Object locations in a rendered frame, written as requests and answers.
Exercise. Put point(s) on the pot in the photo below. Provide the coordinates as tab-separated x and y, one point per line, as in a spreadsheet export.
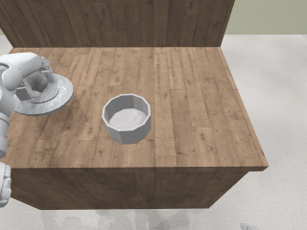
127	118

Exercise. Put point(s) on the knob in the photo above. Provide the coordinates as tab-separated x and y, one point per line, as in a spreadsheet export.
37	81

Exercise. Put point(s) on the table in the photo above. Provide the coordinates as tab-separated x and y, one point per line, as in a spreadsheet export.
201	141

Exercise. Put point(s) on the robot left upper arm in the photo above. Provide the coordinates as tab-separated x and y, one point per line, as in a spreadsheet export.
5	184

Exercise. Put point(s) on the lid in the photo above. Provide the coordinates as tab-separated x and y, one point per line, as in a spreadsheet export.
54	97

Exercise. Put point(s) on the left robot forearm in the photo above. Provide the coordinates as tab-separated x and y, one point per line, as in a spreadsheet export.
10	79

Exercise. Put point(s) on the left robot hand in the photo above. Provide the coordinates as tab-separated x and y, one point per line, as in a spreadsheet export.
28	63

